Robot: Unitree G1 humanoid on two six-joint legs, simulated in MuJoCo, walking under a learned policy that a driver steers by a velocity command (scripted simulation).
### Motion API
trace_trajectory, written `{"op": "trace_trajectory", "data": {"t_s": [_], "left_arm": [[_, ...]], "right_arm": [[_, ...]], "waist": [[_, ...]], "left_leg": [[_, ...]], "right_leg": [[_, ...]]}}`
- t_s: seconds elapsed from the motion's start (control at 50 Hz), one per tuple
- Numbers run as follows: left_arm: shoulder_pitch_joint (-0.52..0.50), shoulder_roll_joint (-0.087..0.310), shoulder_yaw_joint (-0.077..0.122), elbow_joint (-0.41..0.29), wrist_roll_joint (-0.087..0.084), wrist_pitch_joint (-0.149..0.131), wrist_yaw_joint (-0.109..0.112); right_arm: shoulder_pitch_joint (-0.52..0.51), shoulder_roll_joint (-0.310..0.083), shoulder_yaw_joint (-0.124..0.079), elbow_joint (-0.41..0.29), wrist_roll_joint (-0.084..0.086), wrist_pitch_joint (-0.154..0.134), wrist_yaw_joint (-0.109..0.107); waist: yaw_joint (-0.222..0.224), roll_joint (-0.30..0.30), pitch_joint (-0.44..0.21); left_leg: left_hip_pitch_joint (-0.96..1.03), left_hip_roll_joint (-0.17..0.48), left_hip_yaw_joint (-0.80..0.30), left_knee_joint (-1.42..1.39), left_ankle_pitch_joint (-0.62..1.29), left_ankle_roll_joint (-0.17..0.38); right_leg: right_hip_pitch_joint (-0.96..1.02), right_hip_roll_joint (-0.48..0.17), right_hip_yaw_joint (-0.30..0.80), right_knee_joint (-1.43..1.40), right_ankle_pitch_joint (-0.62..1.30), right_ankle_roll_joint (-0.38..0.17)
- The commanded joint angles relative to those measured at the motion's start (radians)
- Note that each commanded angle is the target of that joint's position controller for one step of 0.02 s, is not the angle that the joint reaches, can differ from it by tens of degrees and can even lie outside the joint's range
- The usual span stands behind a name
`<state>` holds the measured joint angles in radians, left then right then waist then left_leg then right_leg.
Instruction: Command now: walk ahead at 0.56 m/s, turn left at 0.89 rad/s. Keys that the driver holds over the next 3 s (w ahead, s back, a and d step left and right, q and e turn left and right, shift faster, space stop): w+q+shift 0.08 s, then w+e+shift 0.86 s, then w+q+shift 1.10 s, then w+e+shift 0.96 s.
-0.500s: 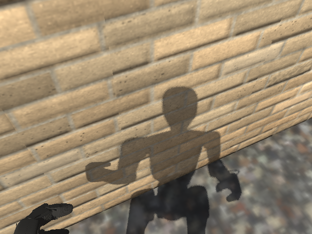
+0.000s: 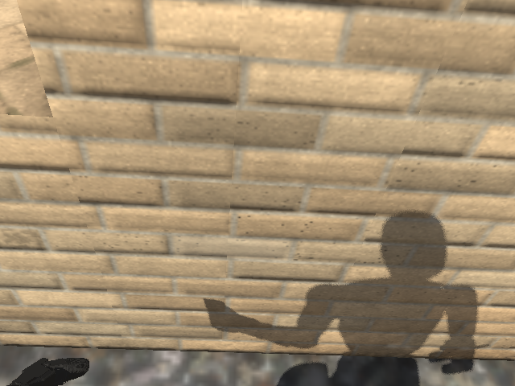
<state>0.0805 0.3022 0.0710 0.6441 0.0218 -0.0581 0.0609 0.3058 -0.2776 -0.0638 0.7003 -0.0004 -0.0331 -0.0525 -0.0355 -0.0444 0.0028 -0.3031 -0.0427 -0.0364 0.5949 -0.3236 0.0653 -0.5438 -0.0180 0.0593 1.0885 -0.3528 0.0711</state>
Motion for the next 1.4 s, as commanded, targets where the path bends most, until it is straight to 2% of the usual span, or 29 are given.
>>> {"op": "trace_trajectory", "data": {"t_s": [0.02,0.06,0.08,0.1,0.18,0.2,0.22,0.26,0.34,0.44,0.46,0.48,0.5,0.54,0.58,0.62,0.68,0.84,0.86,0.88,0.92,0.94,1.02,1.12,1.16,1.18,1.2,1.3,1.4], "left_arm": [[-0.147,0.054,0.004,-0.136,0.017,-0.045,-0.001],[-0.144,0.012,-0.012,-0.131,0.004,-0.049,-0.007],[0.026,-0.135,-0.056,-0.125,-0.016,-0.021,-0.054],[-0.065,0.068,-0.012,-0.118,-0.009,-0.030,-0.013],[-0.009,0.013,-0.041,-0.087,0.004,-0.074,-0.007],[0.035,0.073,-0.025,-0.064,0.014,-0.085,-0.020],[0.100,0.102,-0.026,-0.055,0.044,-0.098,-0.030],[0.072,0.076,-0.018,-0.035,0.026,-0.071,-0.051],[0.060,0.212,0.046,-0.037,-0.023,-0.027,-0.035],[0.031,0.183,0.066,-0.058,-0.038,0.035,0.005],[0.049,0.022,0.001,-0.099,0.049,0.003,-0.025],[0.007,0.155,0.061,-0.077,-0.049,0.032,-0.009],[0.017,0.152,0.062,-0.079,-0.063,0.039,0.001],[-0.011,0.049,0.030,-0.150,-0.023,0.014,-0.003],[0.079,0.184,0.074,-0.110,-0.014,0.018,-0.004],[0.156,0.161,0.076,-0.062,-0.015,0.043,0.009],[0.067,0.075,0.046,-0.114,-0.026,0.055,0.006],[-0.052,0.050,0.026,-0.209,-0.031,0.065,-0.049],[-0.042,0.073,0.026,-0.235,0.011,0.091,-0.093],[-0.010,0.124,0.047,-0.154,0.097,0.141,-0.139],[-0.020,0.082,0.035,-0.146,0.069,0.153,-0.187],[-0.025,0.014,0.008,-0.229,-0.041,0.134,-0.170],[-0.080,0.017,-0.008,-0.221,0.019,0.153,-0.142],[0.177,0.009,-0.003,-0.062,0.014,0.120,-0.160],[0.310,0.049,0.012,0.028,0.017,0.117,-0.158],[0.349,0.109,0.016,0.040,0.031,0.117,-0.155],[0.312,0.239,0.046,-0.006,0.062,0.111,-0.150],[0.031,0.088,0.003,-0.038,0.032,0.084,-0.091],[0.001,0.094,0.013,-0.031,-0.010,0.056,-0.051]], "right_arm": [[-0.188,-0.175,-0.047,-0.145,0.012,-0.017,-0.026],[-0.185,-0.172,-0.048,-0.142,0.020,-0.016,-0.024],[-0.169,-0.062,0.013,-0.164,-0.051,-0.067,0.063],[-0.215,-0.143,-0.042,-0.147,0.034,-0.031,0.021],[-0.165,-0.077,0.003,-0.148,-0.011,-0.008,0.013],[-0.199,-0.070,0.000,-0.162,0.007,-0.004,0.008],[-0.172,-0.064,0.009,-0.165,-0.007,-0.009,-0.003],[-0.148,-0.152,-0.014,-0.158,-0.051,0.007,-0.011],[-0.274,-0.110,-0.007,-0.193,-0.036,0.058,0.001],[-0.242,-0.053,0.009,-0.156,0.004,0.030,0.000],[0.069,0.011,0.030,-0.054,-0.010,0.043,0.068],[-0.194,-0.080,-0.008,-0.126,0.016,0.036,0.026],[-0.156,-0.086,-0.014,-0.128,0.014,0.033,0.011],[-0.130,-0.238,-0.050,-0.122,-0.085,0.033,-0.005],[-0.250,-0.116,-0.017,-0.153,-0.074,0.010,-0.016],[-0.314,-0.091,-0.006,-0.162,-0.028,0.006,-0.029],[-0.202,-0.108,-0.003,-0.115,-0.028,0.004,-0.046],[-0.105,-0.187,-0.038,-0.048,-0.028,0.036,-0.035],[0.046,-0.266,-0.067,0.018,-0.007,0.026,-0.073],[0.176,-0.224,-0.072,0.082,-0.010,0.029,-0.065],[0.165,-0.231,-0.083,0.104,-0.022,0.027,-0.056],[0.096,-0.306,-0.096,0.080,-0.010,0.011,-0.088],[0.154,-0.328,-0.105,0.145,-0.006,0.003,-0.115],[0.048,-0.337,-0.110,0.137,0.013,0.020,-0.095],[0.084,-0.214,-0.067,0.144,0.001,0.021,-0.068],[0.059,-0.163,-0.048,0.105,-0.033,0.032,-0.054],[0.058,-0.146,-0.042,0.062,-0.036,0.042,-0.062],[0.121,-0.171,-0.027,0.094,-0.025,0.059,-0.087],[0.065,-0.119,0.006,0.002,-0.002,0.057,-0.042]], "waist": [[0.049,0.113,-0.030],[0.039,0.130,-0.047],[0.108,0.265,-0.217],[0.069,0.151,-0.058],[0.021,0.218,-0.185],[0.025,0.151,-0.080],[0.020,0.038,-0.196],[0.003,-0.223,-0.247],[0.028,-0.029,-0.143],[0.035,-0.113,-0.169],[-0.038,-0.157,-0.245],[0.015,-0.103,-0.109],[-0.009,-0.095,-0.137],[0.004,0.325,-0.114],[0.077,0.214,-0.083],[0.111,0.117,-0.083],[0.053,0.101,-0.059],[-0.017,0.172,-0.095],[-0.029,0.093,-0.077],[-0.055,0.013,-0.125],[-0.023,0.160,-0.114],[0.029,0.195,-0.091],[0.006,0.190,-0.014],[0.094,0.262,0.036],[0.125,0.102,-0.013],[0.125,-0.127,-0.038],[0.130,-0.263,-0.060],[-0.054,-0.141,-0.006],[-0.075,-0.047,0.024]], "left_leg": [[-0.071,0.159,-0.251,-0.300,0.150,0.119],[-0.089,0.108,-0.209,-0.260,0.204,0.104],[-0.103,0.150,-0.282,-0.202,0.384,0.131],[-0.025,0.103,-0.192,-0.197,0.341,0.105],[0.193,0.158,-0.252,-0.060,0.574,0.093],[0.186,0.137,-0.260,0.041,0.816,0.033],[0.103,0.106,-0.236,0.134,0.680,-0.020],[-0.067,-0.010,-0.144,0.337,-0.154,-0.173],[-0.242,-0.017,-0.122,0.381,-0.285,-0.172],[-0.023,-0.086,-0.041,0.091,-0.089,-0.165],[0.093,-0.030,-0.096,0.083,-0.133,-0.113],[0.121,-0.076,0.010,-0.098,0.053,-0.107],[0.246,-0.046,-0.009,-0.192,0.080,-0.079],[0.235,0.464,-0.510,-0.349,0.194,0.180],[0.129,0.419,-0.349,-0.332,0.448,0.197],[0.109,0.310,-0.143,-0.251,0.610,0.116],[0.126,0.251,-0.004,-0.231,0.672,0.117],[0.305,0.385,-0.007,-0.295,0.445,0.170],[0.407,0.554,-0.199,-0.302,0.555,0.182],[0.527,0.571,-0.140,-0.253,0.683,0.157],[0.494,0.526,-0.032,-0.226,0.656,0.104],[0.406,0.552,-0.041,-0.304,0.392,0.109],[0.255,0.519,-0.026,-0.420,0.135,0.078],[0.016,0.366,0.132,-0.411,0.220,-0.014],[-0.049,0.246,0.199,-0.166,0.193,-0.057],[-0.312,0.143,0.242,0.133,-0.265,-0.084],[-0.433,0.057,0.219,0.322,-0.324,-0.096],[-0.341,0.104,0.046,0.637,-0.078,-0.082],[-0.230,0.183,0.020,0.409,-0.032,-0.065]], "right_leg": [[0.023,0.050,-0.026,-0.180,0.190,0.003],[0.117,0.096,-0.056,-0.353,0.227,0.005],[0.188,0.092,0.014,-0.187,0.019,-0.009],[0.102,0.076,-0.061,-0.399,0.165,-0.015],[0.220,0.026,-0.069,-0.659,0.284,-0.065],[0.233,-0.036,0.002,-0.747,0.470,-0.107],[0.411,-0.129,0.116,-0.659,0.905,-0.188],[0.496,-0.338,0.375,-0.668,1.272,-0.452],[0.476,-0.218,0.380,-0.734,0.667,-0.315],[0.328,-0.102,0.333,-0.760,0.367,-0.230],[0.206,-0.148,0.389,-0.761,0.205,-0.288],[0.154,-0.074,0.329,-0.762,0.224,-0.197],[0.048,-0.038,0.291,-0.693,0.094,-0.150],[-0.339,0.095,0.080,-0.149,-0.256,-0.012],[-0.250,0.006,0.098,0.190,-0.170,0.047],[-0.217,-0.003,0.047,0.340,-0.060,0.057],[-0.241,-0.018,-0.023,0.287,0.077,0.078],[-0.170,-0.091,-0.036,-0.059,-0.011,0.051],[-0.296,-0.102,0.025,0.030,0.025,0.030],[-0.309,-0.057,0.016,0.083,-0.019,-0.021],[-0.300,-0.082,0.039,0.098,-0.017,-0.047],[-0.258,-0.164,0.107,0.051,-0.027,-0.024],[-0.061,-0.082,0.071,-0.163,-0.049,-0.022],[0.445,0.007,-0.074,-0.691,0.126,-0.101],[0.632,0.017,-0.081,-0.802,0.094,-0.153],[0.790,-0.100,0.043,-0.691,0.549,-0.176],[0.613,-0.223,0.145,-0.760,0.346,-0.328],[0.398,-0.196,-0.013,-0.818,0.514,-0.276],[0.409,-0.230,-0.068,-0.786,0.684,-0.266]]}}
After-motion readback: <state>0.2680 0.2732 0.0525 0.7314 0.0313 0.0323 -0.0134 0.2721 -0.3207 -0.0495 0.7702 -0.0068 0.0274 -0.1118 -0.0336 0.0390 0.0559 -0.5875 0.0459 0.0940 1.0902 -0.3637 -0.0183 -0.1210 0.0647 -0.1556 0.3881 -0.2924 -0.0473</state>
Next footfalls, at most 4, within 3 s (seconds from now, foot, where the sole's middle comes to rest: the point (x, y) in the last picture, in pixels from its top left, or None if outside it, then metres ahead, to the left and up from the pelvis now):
0.20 right None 0.17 -0.10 -0.77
0.50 left None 0.07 0.16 -0.77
1.16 right None -0.14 -0.21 -0.77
1.56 left None -0.06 -0.08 -0.77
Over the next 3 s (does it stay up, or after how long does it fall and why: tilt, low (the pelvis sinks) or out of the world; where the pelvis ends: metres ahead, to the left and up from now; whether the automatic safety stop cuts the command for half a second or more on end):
stays up -0.16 -0.09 -0.01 its command is cut before an obstacle from the start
